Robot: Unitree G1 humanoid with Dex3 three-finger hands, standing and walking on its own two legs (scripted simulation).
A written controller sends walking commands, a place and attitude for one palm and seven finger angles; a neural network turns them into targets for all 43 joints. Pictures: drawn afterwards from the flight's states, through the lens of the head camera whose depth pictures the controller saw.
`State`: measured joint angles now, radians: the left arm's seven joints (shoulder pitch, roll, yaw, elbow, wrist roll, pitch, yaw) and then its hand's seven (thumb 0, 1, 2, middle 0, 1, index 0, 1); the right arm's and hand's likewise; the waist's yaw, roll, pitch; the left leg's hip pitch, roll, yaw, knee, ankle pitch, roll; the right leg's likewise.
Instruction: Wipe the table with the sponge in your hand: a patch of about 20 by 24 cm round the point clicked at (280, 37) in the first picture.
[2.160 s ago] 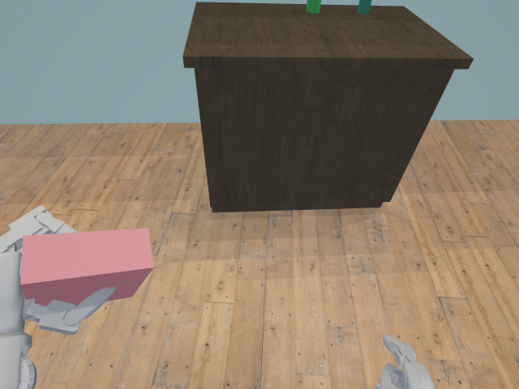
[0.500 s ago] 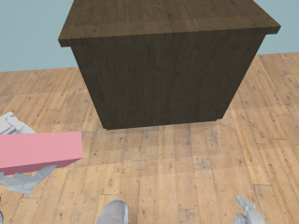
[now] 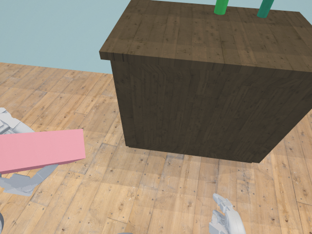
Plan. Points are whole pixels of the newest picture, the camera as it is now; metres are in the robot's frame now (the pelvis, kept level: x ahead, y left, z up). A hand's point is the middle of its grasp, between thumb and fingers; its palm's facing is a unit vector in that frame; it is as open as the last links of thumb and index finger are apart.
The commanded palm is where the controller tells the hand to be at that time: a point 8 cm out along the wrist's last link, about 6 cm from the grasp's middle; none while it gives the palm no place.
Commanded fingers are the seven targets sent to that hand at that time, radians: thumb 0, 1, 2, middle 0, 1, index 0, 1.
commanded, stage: turn to face it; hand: left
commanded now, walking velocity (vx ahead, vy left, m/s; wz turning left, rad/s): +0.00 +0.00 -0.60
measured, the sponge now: (51, 151) +0.21 +0.22 +0.18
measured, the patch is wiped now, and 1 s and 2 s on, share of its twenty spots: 0.00 0.00 0.00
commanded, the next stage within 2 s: take the last steps up to it in 0.66 s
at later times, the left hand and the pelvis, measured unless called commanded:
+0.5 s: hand (101, 117) +0.30 +0.16 +0.18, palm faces +0.20 -0.89 -0.41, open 8.9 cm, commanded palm +0.25 +0.20 +0.18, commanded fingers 0.00 0.10 1.30 -1.20 -1.60 -1.20 -1.60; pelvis +0.02 -0.03 +0.00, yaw -15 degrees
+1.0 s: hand (144, 144) +0.25 +0.06 +0.18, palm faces +0.02 -0.87 -0.48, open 8.9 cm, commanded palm +0.21 +0.13 +0.18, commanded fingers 0.00 0.10 1.30 -1.20 -1.60 -1.20 -1.60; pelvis -0.04 -0.07 +0.01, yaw -22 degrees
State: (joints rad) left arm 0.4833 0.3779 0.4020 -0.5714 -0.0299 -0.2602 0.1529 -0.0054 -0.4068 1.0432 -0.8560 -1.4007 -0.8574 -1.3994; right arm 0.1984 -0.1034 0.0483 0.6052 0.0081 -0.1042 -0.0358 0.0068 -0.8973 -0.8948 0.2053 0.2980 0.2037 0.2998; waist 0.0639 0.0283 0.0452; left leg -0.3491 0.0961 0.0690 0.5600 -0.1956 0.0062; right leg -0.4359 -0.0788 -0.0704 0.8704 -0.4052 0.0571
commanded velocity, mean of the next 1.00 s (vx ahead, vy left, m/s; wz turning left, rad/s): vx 0.08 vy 0.03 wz -0.30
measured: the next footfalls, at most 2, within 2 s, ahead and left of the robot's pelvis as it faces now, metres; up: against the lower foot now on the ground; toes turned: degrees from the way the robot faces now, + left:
right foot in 0.08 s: +0.07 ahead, -0.15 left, +0.00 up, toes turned -7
left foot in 0.38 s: +0.09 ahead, +0.08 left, +0.00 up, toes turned -6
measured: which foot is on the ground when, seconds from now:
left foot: down 0.00-0.10, up 0.12-0.36, down 0.38-0.72, up 0.74-1.00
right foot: up 0.00-0.06, down 0.08-0.40, up 0.42-0.68, down 0.70-1.00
